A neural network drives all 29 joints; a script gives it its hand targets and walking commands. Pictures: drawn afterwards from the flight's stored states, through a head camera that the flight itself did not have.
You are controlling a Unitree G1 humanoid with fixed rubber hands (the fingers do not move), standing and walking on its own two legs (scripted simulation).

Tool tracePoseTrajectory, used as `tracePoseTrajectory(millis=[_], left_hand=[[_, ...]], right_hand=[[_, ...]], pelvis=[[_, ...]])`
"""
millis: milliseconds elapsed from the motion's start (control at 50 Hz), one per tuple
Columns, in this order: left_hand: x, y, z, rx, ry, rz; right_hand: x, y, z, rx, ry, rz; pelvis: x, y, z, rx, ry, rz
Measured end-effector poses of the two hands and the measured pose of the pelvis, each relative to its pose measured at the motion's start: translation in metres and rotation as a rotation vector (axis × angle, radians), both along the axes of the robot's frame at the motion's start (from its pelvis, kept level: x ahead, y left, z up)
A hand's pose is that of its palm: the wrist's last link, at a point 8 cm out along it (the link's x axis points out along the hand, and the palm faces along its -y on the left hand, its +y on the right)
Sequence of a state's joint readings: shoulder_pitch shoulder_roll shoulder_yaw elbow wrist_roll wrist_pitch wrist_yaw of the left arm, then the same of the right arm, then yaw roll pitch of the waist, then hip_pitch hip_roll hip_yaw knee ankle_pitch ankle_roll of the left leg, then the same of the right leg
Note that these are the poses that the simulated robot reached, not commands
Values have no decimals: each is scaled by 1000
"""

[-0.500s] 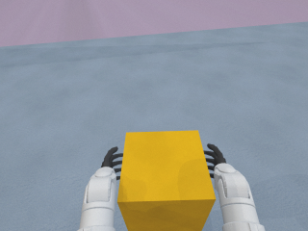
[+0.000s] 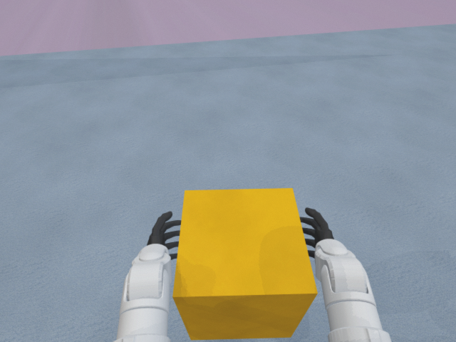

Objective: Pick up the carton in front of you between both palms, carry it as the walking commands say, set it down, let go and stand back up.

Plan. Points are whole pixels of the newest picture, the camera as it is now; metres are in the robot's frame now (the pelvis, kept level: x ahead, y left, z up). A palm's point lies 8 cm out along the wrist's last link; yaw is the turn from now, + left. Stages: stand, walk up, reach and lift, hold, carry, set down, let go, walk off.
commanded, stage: hold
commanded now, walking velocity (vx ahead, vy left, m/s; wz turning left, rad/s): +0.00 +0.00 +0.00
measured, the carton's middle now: (239, 266) +0.30 +0.01 -0.03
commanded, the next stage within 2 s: set down in 0.10 s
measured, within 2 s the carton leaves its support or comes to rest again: neither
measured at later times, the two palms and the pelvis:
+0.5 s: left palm (166, 244) +0.34 +0.16 -0.02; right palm (309, 245) +0.33 -0.14 -0.02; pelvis +0.00 +0.02 -0.02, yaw -2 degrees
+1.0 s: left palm (180, 269) +0.39 +0.16 -0.21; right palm (291, 265) +0.39 -0.13 -0.20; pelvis -0.04 +0.00 -0.14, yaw +0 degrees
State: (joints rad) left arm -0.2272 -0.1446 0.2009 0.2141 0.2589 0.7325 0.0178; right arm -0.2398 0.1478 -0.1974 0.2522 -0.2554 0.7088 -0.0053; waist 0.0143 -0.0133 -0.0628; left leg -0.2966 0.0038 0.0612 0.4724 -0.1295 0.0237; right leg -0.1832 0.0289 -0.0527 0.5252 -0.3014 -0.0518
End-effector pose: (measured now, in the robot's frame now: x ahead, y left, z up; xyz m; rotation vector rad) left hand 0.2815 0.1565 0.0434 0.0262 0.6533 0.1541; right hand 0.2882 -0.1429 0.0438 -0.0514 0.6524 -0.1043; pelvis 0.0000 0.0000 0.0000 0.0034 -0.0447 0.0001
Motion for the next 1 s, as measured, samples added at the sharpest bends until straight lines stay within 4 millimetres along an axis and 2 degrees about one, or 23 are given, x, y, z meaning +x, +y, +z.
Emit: tracePoseTrajectory(millis=[200, 300, 400, 520, 640, 700, 760, 840, 1000], left_hand=[[16, -11, -4, -23, -4, -66], [28, -5, -11, -44, 12, -48], [44, 2, -30, -80, 26, -7], [61, 5, -74, -53, 33, -22], [70, 1, -142, -33, 21, -44], [73, -4, -177, -38, 11, -45], [77, -5, -203, -46, -13, -27], [83, 1, -225, -46, -42, 1], [107, 8, -254, -54, -29, 1]], right_hand=[[-5, -11, 1, -14, -5, -69], [7, -5, -8, 0, 11, -77], [26, 3, -27, 11, 25, -75], [47, 5, -69, -17, 34, -52], [56, 1, -133, -27, 23, -51], [58, -3, -166, -20, 12, -63], [65, -4, -192, -4, -11, -61], [80, 2, -214, 15, -40, -43], [103, 8, -242, 37, -26, -73]], pelvis=[[5, 8, 3, 1, -75, -44], [6, 15, 1, 3, -75, -54], [4, 21, -6, 4, -38, -49], [-6, 24, -18, 0, 81, -39], [-18, 25, -40, -10, 261, -27], [-24, 22, -56, -11, 357, -19], [-28, 19, -76, -5, 443, -19], [-34, 13, -100, -1, 521, -20], [-41, 4, -140, -26, 596, 1]])
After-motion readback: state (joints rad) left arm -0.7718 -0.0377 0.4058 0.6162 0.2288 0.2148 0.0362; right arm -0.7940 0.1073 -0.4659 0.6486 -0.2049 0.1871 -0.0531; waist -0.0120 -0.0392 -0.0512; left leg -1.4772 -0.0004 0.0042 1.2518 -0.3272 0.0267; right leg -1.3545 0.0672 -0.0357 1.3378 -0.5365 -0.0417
